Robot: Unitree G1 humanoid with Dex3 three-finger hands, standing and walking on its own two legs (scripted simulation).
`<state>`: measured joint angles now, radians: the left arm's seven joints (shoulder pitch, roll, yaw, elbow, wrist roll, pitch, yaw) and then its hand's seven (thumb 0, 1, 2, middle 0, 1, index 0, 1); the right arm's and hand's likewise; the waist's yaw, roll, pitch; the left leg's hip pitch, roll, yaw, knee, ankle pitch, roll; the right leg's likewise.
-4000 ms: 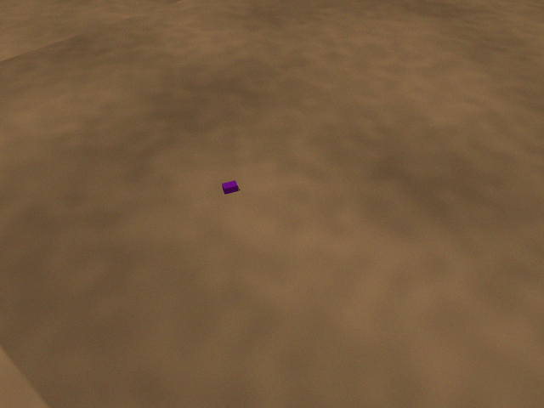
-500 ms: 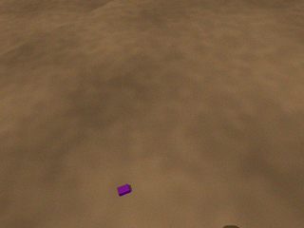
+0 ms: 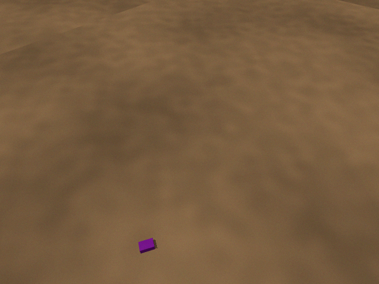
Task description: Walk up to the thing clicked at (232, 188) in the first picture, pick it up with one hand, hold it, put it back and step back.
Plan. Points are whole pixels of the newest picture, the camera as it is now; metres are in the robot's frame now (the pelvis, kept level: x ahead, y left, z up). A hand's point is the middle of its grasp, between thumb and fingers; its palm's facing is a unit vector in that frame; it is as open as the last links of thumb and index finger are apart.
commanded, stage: walk up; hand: left
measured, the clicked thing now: (146, 245) +0.46 +0.22 -0.75
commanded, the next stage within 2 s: stand in 0.90 s
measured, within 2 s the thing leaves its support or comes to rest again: neither
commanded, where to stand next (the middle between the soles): +0.08 +0.00 m, yaw -1 degrees
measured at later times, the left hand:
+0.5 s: hand out of the picture +0.10 +0.26 -0.14, palm faces -0.02 -0.94 -0.35, open 7.4 cm
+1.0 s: hand out of the picture +0.11 +0.25 -0.14, palm faces -0.02 -0.94 -0.35, open 7.4 cm
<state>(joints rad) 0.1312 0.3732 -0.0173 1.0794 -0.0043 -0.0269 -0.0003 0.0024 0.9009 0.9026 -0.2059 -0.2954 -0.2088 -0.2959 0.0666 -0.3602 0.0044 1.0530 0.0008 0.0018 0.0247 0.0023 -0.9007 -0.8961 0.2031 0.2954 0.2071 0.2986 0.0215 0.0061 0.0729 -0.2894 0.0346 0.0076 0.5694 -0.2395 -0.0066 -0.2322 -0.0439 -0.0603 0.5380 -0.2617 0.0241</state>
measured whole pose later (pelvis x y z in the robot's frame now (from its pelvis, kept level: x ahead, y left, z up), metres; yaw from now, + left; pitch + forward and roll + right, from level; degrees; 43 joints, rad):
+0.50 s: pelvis +0.01 +0.00 +0.01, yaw +0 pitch -3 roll +0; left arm 0.07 0.35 0.00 1.16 0.01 -0.02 0.00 0.00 0.90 0.90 -0.20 -0.30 -0.21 -0.30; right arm 0.07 -0.36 -0.01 1.16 0.00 0.01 0.02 0.00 -0.90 -0.90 0.20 0.30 0.21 0.30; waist 0.00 0.01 0.05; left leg -0.16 0.02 0.02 0.35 -0.14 0.00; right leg -0.12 -0.05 -0.06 0.34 -0.18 0.03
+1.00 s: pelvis +0.02 +0.00 +0.02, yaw +0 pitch -2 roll +0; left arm 0.08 0.35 0.00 1.15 0.01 -0.01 0.00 0.00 0.90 0.90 -0.20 -0.30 -0.21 -0.30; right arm 0.08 -0.35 -0.01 1.15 -0.01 0.00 0.01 0.00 -0.90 -0.90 0.20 0.30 0.21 0.30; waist -0.01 0.01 0.05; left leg -0.15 0.02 0.02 0.33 -0.15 -0.01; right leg -0.11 -0.06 -0.06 0.33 -0.19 0.03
